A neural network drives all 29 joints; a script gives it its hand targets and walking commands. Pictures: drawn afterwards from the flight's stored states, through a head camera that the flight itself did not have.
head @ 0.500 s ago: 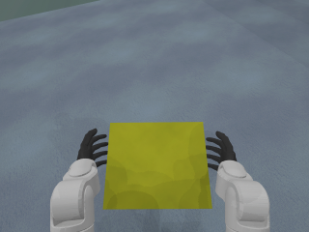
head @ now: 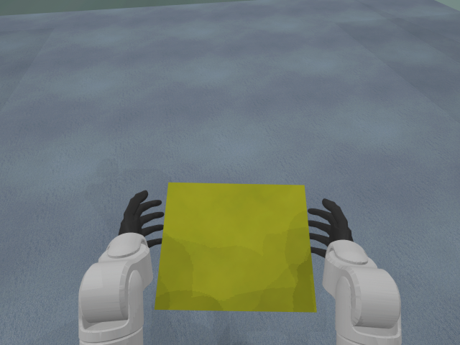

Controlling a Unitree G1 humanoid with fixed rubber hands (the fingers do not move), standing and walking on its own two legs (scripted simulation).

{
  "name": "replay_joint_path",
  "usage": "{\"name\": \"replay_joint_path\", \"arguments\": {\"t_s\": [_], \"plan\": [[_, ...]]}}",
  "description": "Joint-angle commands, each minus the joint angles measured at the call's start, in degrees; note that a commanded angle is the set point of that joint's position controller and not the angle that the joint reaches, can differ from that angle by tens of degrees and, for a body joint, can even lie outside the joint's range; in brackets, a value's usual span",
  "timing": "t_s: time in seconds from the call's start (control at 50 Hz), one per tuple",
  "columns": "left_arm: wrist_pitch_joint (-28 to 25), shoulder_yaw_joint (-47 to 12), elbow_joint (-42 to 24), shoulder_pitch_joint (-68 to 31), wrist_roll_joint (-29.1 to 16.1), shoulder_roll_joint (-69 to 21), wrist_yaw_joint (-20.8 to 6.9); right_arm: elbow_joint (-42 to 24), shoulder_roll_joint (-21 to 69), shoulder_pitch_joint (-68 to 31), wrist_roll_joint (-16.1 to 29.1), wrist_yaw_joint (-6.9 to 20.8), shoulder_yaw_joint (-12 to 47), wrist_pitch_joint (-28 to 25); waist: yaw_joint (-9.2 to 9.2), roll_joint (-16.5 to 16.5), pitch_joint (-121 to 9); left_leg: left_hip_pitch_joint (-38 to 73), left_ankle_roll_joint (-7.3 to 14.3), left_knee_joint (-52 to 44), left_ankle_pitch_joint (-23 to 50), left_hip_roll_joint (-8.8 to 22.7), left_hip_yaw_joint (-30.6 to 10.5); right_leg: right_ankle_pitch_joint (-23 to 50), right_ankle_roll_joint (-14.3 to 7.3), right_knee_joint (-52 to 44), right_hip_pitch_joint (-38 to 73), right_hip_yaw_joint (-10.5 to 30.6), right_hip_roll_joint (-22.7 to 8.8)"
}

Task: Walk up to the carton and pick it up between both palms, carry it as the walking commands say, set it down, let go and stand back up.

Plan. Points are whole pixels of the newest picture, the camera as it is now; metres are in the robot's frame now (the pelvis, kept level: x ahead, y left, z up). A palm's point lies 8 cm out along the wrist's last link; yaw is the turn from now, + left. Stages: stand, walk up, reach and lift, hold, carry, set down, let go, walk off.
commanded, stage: carry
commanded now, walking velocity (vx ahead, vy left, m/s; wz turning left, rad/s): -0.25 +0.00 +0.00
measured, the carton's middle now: (234, 249) +0.31 +0.02 +0.01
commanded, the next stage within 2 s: none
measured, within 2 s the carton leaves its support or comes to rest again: neither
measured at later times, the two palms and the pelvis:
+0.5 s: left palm out of the picture +0.03 +0.06 +0.10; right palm out of the picture +0.02 -0.24 +0.08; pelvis -0.25 -0.08 -0.01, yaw +1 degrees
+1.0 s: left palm out of the picture -0.22 +0.01 +0.09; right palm out of the picture -0.24 -0.29 +0.06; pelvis -0.50 -0.14 -0.01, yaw -1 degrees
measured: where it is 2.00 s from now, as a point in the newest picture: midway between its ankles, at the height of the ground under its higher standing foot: outside the picture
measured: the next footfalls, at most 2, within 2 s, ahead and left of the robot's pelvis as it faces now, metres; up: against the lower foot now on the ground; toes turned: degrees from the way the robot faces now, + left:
right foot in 0.12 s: -0.04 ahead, -0.15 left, +0.00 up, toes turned -8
left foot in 0.58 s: -0.35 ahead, +0.02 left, +0.00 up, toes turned +10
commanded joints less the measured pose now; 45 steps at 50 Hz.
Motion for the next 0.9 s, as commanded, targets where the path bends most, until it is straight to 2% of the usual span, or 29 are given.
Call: {"name": "replay_joint_path", "arguments": {"t_s": [0.0, 0.02, 0.06, 0.08, 0.1, 0.12, 0.14, 0.16, 0.18, 0.24, 0.3, 0.36, 0.4, 0.44, 0.48, 0.5, 0.52, 0.54, 0.56, 0.58, 0.6, 0.62, 0.64, 0.66, 0.68, 0.74, 0.82, 0.84, 0.88], "plan": [[1.07, -40.31, -0.55, -17.98, -24.46, -55.75, -15.61, -1.88, 50.93, -13.37, 18.70, 13.94, 28.89, -1.45, -3.24, 12.81, -19.59, 19.16, 5.52, -1.44, 39.34, 11.99, -10.36, -0.54, 0.17, -19.44, 3.31, -5.75, 2.49], [1.01, -40.19, -0.28, -18.38, -24.31, -55.68, -15.83, -1.95, 50.64, -14.38, 18.64, 13.96, 29.14, -1.75, -2.75, 12.72, -19.26, 17.21, 4.51, -1.71, 37.04, 11.58, -10.20, 4.27, 0.19, -25.50, 6.79, -5.02, 1.91], [0.53, -39.00, 0.34, -18.34, -23.78, -55.97, -16.15, -2.59, 51.02, -16.27, 19.15, 13.99, 30.58, -2.33, -2.03, 8.68, -19.31, 10.14, 0.88, -0.91, 27.44, 9.33, -7.84, 12.06, -0.93, -36.48, 16.92, -2.28, -1.75], [0.10, -38.36, -0.19, -18.58, -23.70, -55.97, -16.32, -3.33, 51.78, -17.68, 19.78, 13.86, 31.71, -2.70, -1.78, 3.04, -18.70, 3.26, -0.92, 2.16, 17.88, 7.19, -6.85, 13.17, -2.20, -40.32, 22.49, 2.67, -5.24], [-0.33, -37.60, -0.24, -17.84, -23.36, -56.03, -16.63, -5.19, 52.52, -19.97, 20.42, 13.87, 32.93, -3.04, -1.75, -8.74, -17.55, -8.47, -3.14, 8.77, -0.40, 3.30, -4.35, 25.96, -4.68, -40.80, 28.01, 13.32, -14.66], [-1.26, -36.62, -0.46, -17.91, -23.39, -58.03, -17.00, -8.80, 53.95, -24.82, 21.72, 14.25, 34.99, -3.41, -1.35, -23.07, -17.89, -13.06, -3.83, 20.42, -17.43, -2.64, -0.51, 40.18, -11.02, -36.49, 25.07, 17.43, -22.51], [-1.99, -35.59, -1.44, -18.72, -22.33, -58.88, -16.98, -10.77, 56.07, -30.15, 24.40, 14.81, 37.47, -3.65, -0.89, -22.02, -15.71, -10.90, -3.22, 35.24, -19.98, -2.85, -5.29, 38.25, -14.37, -38.94, 16.31, 18.04, -23.17], [-2.24, -35.82, -2.57, -19.22, -22.30, -59.72, -17.12, -11.04, 57.86, -32.04, 25.44, 14.97, 38.18, -4.01, -1.25, -15.86, -14.84, -9.99, -2.08, 40.05, -16.12, -1.74, -8.44, 32.44, -12.29, -39.59, 15.55, 12.85, -18.92], [-2.56, -36.08, -3.55, -18.77, -22.69, -61.11, -17.24, -10.74, 59.40, -30.41, 25.83, 15.17, 38.48, -4.22, -1.60, -12.40, -15.44, -12.12, -1.20, 41.48, -14.28, -2.18, -9.03, 32.45, -11.07, -37.90, 16.80, 8.66, -17.37], [-3.49, -37.16, -7.38, -20.13, -23.38, -61.33, -16.88, -11.68, 61.13, -27.91, 26.97, 15.35, 39.12, -4.67, -1.91, -8.29, -19.62, -12.36, -1.95, 39.08, -11.10, -2.67, -6.47, 29.27, -10.40, -36.41, 20.12, 6.79, -15.09], [-2.70, -35.64, -6.14, -15.34, -21.53, -57.03, -16.08, -9.20, 58.12, -23.49, 26.51, 15.02, 38.59, -3.38, -1.68, -10.47, -21.75, -9.29, -2.83, 28.02, -14.71, -4.53, -3.95, 26.54, -10.39, -39.03, 23.37, 9.04, -14.51], [-1.54, -34.37, -2.03, -10.68, -19.70, -53.83, -15.82, -6.76, 55.74, -21.46, 25.72, 14.73, 38.20, -2.18, -1.38, -13.21, -23.06, -3.62, -1.66, 17.98, -17.64, -7.15, -2.72, 24.29, -10.22, -43.31, 24.80, 12.43, -16.06], [-0.94, -34.76, -1.34, -11.29, -19.65, -52.73, -16.02, -3.92, 55.29, -20.02, 24.54, 14.67, 37.15, -1.54, -1.48, -12.52, -22.60, -0.03, -0.63, 13.07, -17.91, -8.17, -1.92, 19.14, -8.62, -46.90, 24.41, 12.76, -16.59], [-0.95, -35.04, -1.28, -13.21, -20.01, -52.97, -16.35, -2.85, 55.31, -20.17, 23.75, 14.69, 36.49, -1.43, -1.50, -15.09, -21.64, 4.33, 0.31, 6.64, -18.36, -9.25, -0.84, 11.31, -6.91, -50.83, 23.00, 12.73, -15.82], [-0.86, -36.11, -1.52, -15.62, -20.75, -54.06, -16.63, -2.82, 55.04, -20.46, 22.98, 14.70, 35.29, -1.55, -1.74, -15.81, -21.72, 11.80, 0.78, -2.97, -16.24, -11.02, 2.22, 5.25, -2.48, -55.48, 21.18, 9.92, -13.29], [-0.83, -37.02, -2.08, -17.41, -21.19, -54.12, -16.62, -2.20, 55.34, -19.80, 22.68, 14.86, 34.60, -1.75, -2.47, -13.43, -20.49, 15.89, 0.65, -11.11, -10.79, -9.99, 3.31, 3.74, 0.53, -55.15, 19.51, 6.26, -10.92], [-0.88, -37.94, -1.83, -19.73, -21.65, -54.98, -16.65, -2.27, 55.82, -21.06, 22.68, 15.07, 34.22, -2.08, -2.87, -10.30, -19.35, 19.28, 1.35, -15.57, -8.74, -7.99, 1.59, 5.83, 3.85, -52.67, 16.80, 2.40, -7.93], [-0.80, -38.57, -1.73, -20.70, -21.90, -54.89, -16.60, -2.16, 55.28, -20.60, 22.42, 15.11, 33.48, -2.24, -3.03, -5.62, -17.24, 21.56, 2.38, -17.99, -12.08, -4.22, -3.57, 8.27, 6.12, -48.46, 10.92, -1.15, -4.65], [-0.98, -38.83, -1.65, -21.50, -22.34, -55.44, -16.55, -3.08, 55.13, -22.16, 22.78, 15.25, 33.41, -2.50, -3.26, 6.78, -15.92, 21.06, 4.59, -18.91, -13.76, 6.48, -16.44, 7.69, 5.29, -33.30, 3.79, -5.18, -1.34], [-0.94, -39.81, -3.40, -24.16, -23.09, -55.60, -16.85, -4.55, 55.83, -23.93, 22.54, 15.26, 33.22, -2.86, -3.75, 14.78, -12.27, 6.59, 10.78, -20.44, -14.10, 17.79, -23.30, -2.02, 2.81, -11.18, 2.67, -6.04, 1.11], [-1.07, -41.97, -5.69, -28.22, -24.31, -59.04, -17.18, -5.10, 56.92, -24.84, 22.15, 15.54, 32.21, -3.21, -3.62, 15.33, -7.16, -3.58, 13.90, -23.17, -12.84, 21.54, -20.95, -3.29, 1.93, 6.44, -0.16, 0.43, 0.09], [-1.14, -41.59, -4.82, -28.76, -24.70, -60.67, -17.00, -6.73, 57.83, -27.42, 22.90, 15.79, 32.44, -2.94, -2.69, 9.04, -6.39, -3.08, 11.02, -20.29, -5.89, 17.23, -13.96, -1.41, 1.53, 13.10, -3.62, 3.27, 0.40], [-1.67, -41.84, -5.36, -28.70, -25.40, -62.14, -16.69, -9.39, 58.54, -29.73, 24.04, 16.02, 33.26, -3.18, -2.45, 3.05, -7.78, 1.25, 6.58, -15.29, 3.17, 11.78, -8.06, 2.13, 0.65, 14.82, -5.71, 4.32, 0.14], [-2.10, -41.72, -6.60, -28.76, -26.26, -62.85, -16.48, -11.17, 58.96, -30.51, 25.04, 16.16, 34.17, -3.40, -2.64, -0.81, -10.47, 7.83, 4.21, -10.09, 14.09, 9.89, -5.54, 5.40, -0.27, 13.03, -7.30, 4.53, -0.24], [-1.84, -41.40, -5.80, -26.17, -26.38, -62.40, -16.34, -11.54, 57.12, -28.94, 24.80, 15.93, 34.30, -3.26, -2.73, -0.41, -12.35, 13.40, 4.22, -6.31, 26.79, 10.01, -6.28, 4.81, -0.04, 11.57, -9.23, 3.30, 0.36], [-0.19, -41.85, -3.54, -19.42, -25.83, -58.90, -15.78, -7.27, 52.88, -18.08, 21.64, 14.81, 31.25, -2.10, -3.01, 6.06, -16.07, 20.59, 5.60, -1.35, 43.46, 10.96, -7.81, -1.03, 0.95, 0.67, -8.44, -1.50, 0.29], [1.50, -41.93, -1.61, -17.21, -25.12, -56.39, -15.27, -4.10, 50.28, -11.74, 18.86, 14.11, 28.78, -1.29, -3.69, 12.13, -19.31, 21.35, 5.52, -1.46, 44.48, 11.69, -11.64, -3.89, 0.87, -14.69, -0.16, -4.65, 2.32], [1.48, -41.19, -1.28, -17.10, -24.61, -55.88, -15.27, -4.39, 50.11, -13.07, 19.19, 14.13, 29.28, -1.33, -3.46, 11.99, -20.24, 21.25, 5.06, -1.56, 43.46, 11.81, -12.23, -2.32, 0.75, -18.12, 2.31, -4.90, 2.82], [1.14, -40.64, -1.49, -18.38, -24.16, -56.81, -15.58, -5.03, 51.01, -15.97, 19.95, 14.39, 30.69, -1.66, -2.33, 10.33, -20.40, 17.01, 2.67, -1.44, 35.75, 10.67, -10.99, 8.22, 0.09, -31.17, 10.32, -3.87, 1.45]]}}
